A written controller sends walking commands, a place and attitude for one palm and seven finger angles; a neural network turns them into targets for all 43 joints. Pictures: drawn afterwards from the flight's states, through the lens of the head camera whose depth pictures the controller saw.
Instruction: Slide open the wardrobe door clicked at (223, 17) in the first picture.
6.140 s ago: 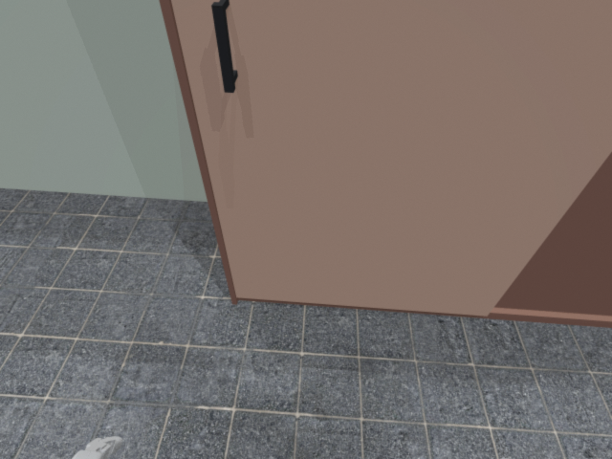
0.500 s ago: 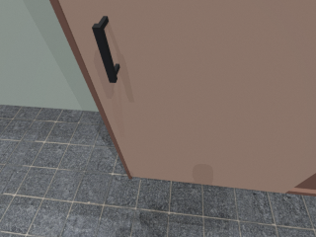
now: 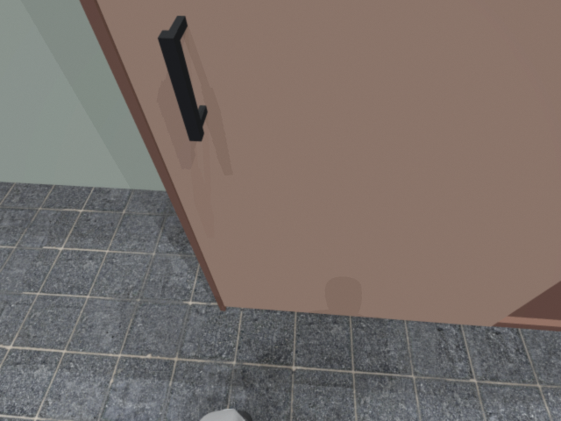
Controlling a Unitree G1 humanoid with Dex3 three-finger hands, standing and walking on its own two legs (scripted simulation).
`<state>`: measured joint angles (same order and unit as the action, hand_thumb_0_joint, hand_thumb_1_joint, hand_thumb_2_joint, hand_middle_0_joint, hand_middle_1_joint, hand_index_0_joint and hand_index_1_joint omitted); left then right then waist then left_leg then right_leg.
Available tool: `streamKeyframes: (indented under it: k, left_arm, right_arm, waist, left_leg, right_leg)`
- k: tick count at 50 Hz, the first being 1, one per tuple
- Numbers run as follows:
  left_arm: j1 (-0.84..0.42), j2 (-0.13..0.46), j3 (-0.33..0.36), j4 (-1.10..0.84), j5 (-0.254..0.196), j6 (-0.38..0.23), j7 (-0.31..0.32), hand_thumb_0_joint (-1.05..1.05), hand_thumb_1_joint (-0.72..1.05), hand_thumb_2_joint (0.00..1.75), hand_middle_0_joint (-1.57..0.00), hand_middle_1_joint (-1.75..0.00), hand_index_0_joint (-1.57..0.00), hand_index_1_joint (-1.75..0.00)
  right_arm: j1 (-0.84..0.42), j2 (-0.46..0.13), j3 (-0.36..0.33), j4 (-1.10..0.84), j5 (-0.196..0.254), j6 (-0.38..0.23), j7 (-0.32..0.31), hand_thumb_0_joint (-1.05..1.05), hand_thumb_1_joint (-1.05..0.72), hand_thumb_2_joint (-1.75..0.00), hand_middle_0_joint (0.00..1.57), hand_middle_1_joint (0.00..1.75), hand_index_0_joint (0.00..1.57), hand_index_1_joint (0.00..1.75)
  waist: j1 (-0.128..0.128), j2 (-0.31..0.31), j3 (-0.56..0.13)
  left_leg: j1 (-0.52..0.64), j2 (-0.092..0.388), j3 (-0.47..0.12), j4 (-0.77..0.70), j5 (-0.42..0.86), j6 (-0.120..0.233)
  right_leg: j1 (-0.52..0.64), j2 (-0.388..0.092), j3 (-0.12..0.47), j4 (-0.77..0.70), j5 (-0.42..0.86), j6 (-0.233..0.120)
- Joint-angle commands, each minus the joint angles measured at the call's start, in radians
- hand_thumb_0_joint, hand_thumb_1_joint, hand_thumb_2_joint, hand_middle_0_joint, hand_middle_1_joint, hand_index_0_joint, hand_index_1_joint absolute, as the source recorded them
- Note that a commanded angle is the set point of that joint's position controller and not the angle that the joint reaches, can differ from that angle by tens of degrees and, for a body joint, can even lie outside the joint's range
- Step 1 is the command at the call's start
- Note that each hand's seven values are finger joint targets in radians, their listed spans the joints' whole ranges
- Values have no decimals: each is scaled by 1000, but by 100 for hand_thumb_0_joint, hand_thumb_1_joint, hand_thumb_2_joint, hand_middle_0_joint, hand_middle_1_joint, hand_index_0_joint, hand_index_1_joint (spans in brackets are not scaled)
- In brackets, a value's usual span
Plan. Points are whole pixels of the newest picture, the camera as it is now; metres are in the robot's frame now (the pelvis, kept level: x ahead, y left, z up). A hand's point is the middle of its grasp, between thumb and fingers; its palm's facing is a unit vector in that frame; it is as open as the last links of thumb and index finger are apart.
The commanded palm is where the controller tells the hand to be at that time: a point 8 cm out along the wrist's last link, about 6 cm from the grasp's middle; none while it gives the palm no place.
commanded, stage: come to a stop and stand still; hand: left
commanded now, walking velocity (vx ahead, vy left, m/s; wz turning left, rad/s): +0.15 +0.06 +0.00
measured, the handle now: (188, 83) +0.49 +0.16 +0.21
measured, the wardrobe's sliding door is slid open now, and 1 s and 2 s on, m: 0.00 0.00 0.00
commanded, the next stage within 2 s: none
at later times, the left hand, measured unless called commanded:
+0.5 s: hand out of the picture -0.04 +0.15 -0.17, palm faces +0.09 -0.98 -0.17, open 7.4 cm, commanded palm none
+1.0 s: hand out of the picture -0.01 +0.30 -0.16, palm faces +0.03 -0.96 -0.28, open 7.4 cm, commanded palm none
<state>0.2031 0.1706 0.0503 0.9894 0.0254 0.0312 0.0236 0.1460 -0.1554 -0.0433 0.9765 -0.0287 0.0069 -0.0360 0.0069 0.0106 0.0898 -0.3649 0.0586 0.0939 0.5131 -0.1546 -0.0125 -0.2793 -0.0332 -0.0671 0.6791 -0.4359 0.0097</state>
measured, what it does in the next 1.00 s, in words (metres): steps on the spot: right foot, then left foot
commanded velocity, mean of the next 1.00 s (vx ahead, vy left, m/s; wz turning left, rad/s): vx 0.03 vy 0.03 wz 0.00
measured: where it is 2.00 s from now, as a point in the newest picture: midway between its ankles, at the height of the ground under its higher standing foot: outside the picture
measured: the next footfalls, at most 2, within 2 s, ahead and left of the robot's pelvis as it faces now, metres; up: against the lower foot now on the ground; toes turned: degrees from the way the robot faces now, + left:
right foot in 0.02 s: +0.01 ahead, -0.10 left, +0.00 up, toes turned -4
left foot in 0.38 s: +0.03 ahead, +0.10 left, +0.00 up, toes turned +6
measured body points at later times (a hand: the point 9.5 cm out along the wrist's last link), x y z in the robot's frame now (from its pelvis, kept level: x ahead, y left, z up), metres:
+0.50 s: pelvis +0.00 -0.01 +0.01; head +0.02 +0.00 +0.46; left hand -0.04 +0.21 -0.16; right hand +0.03 -0.24 -0.15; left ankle -0.01 +0.10 -0.73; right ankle -0.03 -0.10 -0.73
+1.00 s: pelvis -0.06 +0.08 +0.01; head -0.08 +0.08 +0.46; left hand -0.02 +0.35 -0.13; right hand +0.00 -0.18 -0.13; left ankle -0.01 +0.10 -0.73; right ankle -0.03 -0.10 -0.73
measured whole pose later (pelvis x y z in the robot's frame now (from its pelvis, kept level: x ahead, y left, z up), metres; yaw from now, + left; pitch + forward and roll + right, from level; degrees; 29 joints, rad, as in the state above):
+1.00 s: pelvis -0.06 +0.08 +0.01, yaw +1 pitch -3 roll -1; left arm 0.28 0.26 0.03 0.95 0.03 0.03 0.03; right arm 0.26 -0.23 -0.03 0.96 -0.02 0.00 -0.01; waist -0.01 0.01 0.00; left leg -0.22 -0.08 0.14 0.43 -0.17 0.13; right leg -0.22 -0.07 -0.01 0.50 -0.28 0.00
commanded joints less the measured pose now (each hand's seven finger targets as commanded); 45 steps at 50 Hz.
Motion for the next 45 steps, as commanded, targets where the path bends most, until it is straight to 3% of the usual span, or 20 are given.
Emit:
streamKeyframes:
  k: [1,2,3,4,7,10,14,17,20,21,22,23,24,26,28,30,32,34,42,45]
  left_arm:
    - [174,125,7,4,11,-31,6,0,90,90,-20,-30,-20,-30]
    - [123,141,0,-18,4,-33,6,0,90,90,-20,-30,-20,-30]
    - [91,134,1,-30,6,-42,8,0,90,90,-20,-30,-20,-30]
    - [74,121,0,-26,5,-50,8,0,90,90,-20,-30,-20,-30]
    - [95,103,-1,-10,0,-60,0,0,90,90,-20,-30,-20,-30]
    - [153,119,3,13,3,-68,-1,0,90,90,-20,-30,-20,-30]
    - [198,128,8,44,0,-66,8,0,90,90,-20,-30,-20,-30]
    - [169,124,5,58,-9,-58,15,0,90,90,-20,-30,-20,-30]
    - [165,68,-4,52,-11,-47,18,0,90,90,-20,-30,-20,-30]
    - [157,60,-6,50,-6,-43,22,0,90,90,-20,-30,-20,-30]
    - [139,54,-9,63,-8,-36,20,0,90,90,-20,-30,-20,-30]
    - [207,262,-19,8,1,-83,21,0,90,90,-20,-30,-20,-30]
    - [169,201,12,-2,4,-85,30,0,90,90,-20,-30,-20,-30]
    - [185,142,-10,3,0,-85,38,0,90,90,-20,-30,-20,-30]
    - [163,149,-9,-24,7,-81,34,0,90,90,-20,-30,-20,-30]
    - [109,160,-3,-52,3,-66,31,0,90,90,-20,-30,-20,-30]
    - [108,142,-8,-68,2,-48,27,0,90,90,-20,-30,-20,-30]
    - [134,140,-13,-66,2,-39,26,0,90,90,-20,-30,-20,-30]
    - [100,179,-10,-94,4,-22,11,0,90,90,-20,-30,-20,-30]
    - [108,194,-3,-94,6,-22,9,0,90,90,-20,-30,-20,-30]
  right_arm:
    - [57,-43,-10,-45,15,17,15,0,-90,-90,20,30,20,30]
    - [25,-57,-4,-54,9,20,24,0,-90,-90,20,30,20,30]
    - [23,-56,-4,-46,4,19,29,0,-90,-90,20,30,20,30]
    - [25,-57,-1,-23,-1,16,32,0,-90,-90,20,30,20,30]
    - [82,-64,3,27,1,6,33,0,-90,-90,20,30,20,30]
    - [81,-55,12,31,8,-7,30,0,-90,-90,20,30,20,30]
    - [88,-49,19,33,18,-10,17,0,-90,-90,20,30,20,30]
    - [148,-49,21,57,25,-11,6,0,-90,-90,20,30,20,30]
    - [176,-101,12,72,18,-18,-6,0,-90,-90,20,30,20,30]
    - [183,-106,9,70,16,-12,-6,0,-90,-90,20,30,20,30]
    - [163,-93,16,77,17,-14,-7,0,-90,-90,20,30,20,30]
    - [71,-200,6,-39,18,-24,5,0,-90,-90,20,30,20,30]
    - [120,-152,-11,-66,11,-38,5,0,-90,-90,20,30,20,30]
    - [116,-82,2,-56,9,-23,7,0,-90,-90,20,30,20,30]
    - [133,-89,-2,-75,10,-17,12,0,-90,-90,20,30,20,30]
    - [142,-128,-10,-76,10,-20,10,0,-90,-90,20,30,20,30]
    - [140,-165,-14,-77,8,-27,8,0,-90,-90,20,30,20,30]
    - [129,-184,-12,-81,6,-31,7,0,-90,-90,20,30,20,30]
    - [92,-255,-24,-107,5,-29,13,0,-90,-90,20,30,20,30]
    - [91,-267,-29,-100,6,-29,14,0,-90,-90,20,30,20,30]
  waist:
    - [19,-278,-90]
    - [26,-252,-44]
    - [18,-218,-22]
    - [13,-241,28]
    - [8,-157,39]
    - [31,-98,20]
    - [47,-116,-40]
    - [15,-123,-89]
    - [18,12,-143]
    - [13,14,-118]
    - [16,101,-101]
    - [15,80,5]
    - [-20,-11,-140]
    - [-4,-60,-206]
    - [-15,-103,-171]
    - [-32,-118,-77]
    - [-20,-6,-10]
    - [-2,60,-16]
    - [0,53,5]
    - [5,21,-20]
  left_leg:
    - [-79,-5,-28,70,-267,0]
    - [-47,-3,-53,126,-311,-5]
    - [-21,5,-61,154,-282,-3]
    - [-37,5,-69,190,-236,1]
    - [-56,-3,-55,251,-188,-3]
    - [-65,-12,-42,202,-216,-17]
    - [-18,-24,-36,82,-224,-26]
    - [139,-24,-36,-102,-66,-20]
    - [310,99,-92,-63,359,30]
    - [285,117,-90,-52,346,38]
    - [249,112,-118,-98,305,53]
    - [153,0,-140,-14,117,33]
    - [78,-18,-92,44,-49,20]
    - [50,-25,-94,72,-159,25]
    - [64,-30,-80,37,-131,33]
    - [121,-7,-100,-17,-5,42]
    - [124,44,-157,-64,133,68]
    - [105,74,-187,-99,206,85]
    - [24,112,-272,-313,-295,68]
    - [45,121,-296,-346,-345,56]
  right_leg:
    - [104,-228,285,-446,27,-78]
    - [-15,-289,331,-520,-126,-136]
    - [-65,-274,325,-543,-180,-146]
    - [-73,-239,314,-530,-105,-139]
    - [11,-211,248,-497,66,-147]
    - [119,-234,228,-440,334,-172]
    - [236,-247,211,-335,719,-189]
    - [193,-216,166,-249,772,-144]
    - [77,-118,90,-213,516,-66]
    - [60,-103,83,-234,405,-58]
    - [75,-93,69,-242,314,-45]
    - [127,-103,149,-366,530,-26]
    - [213,-215,223,-257,742,-67]
    - [296,-256,216,-218,896,-124]
    - [238,-215,179,-219,797,-133]
    - [84,-166,121,-231,517,-101]
    - [8,-88,74,-204,322,-60]
    - [37,-59,35,-194,251,-38]
    - [50,-39,36,-182,150,-21]
    - [53,-37,45,-183,142,-27]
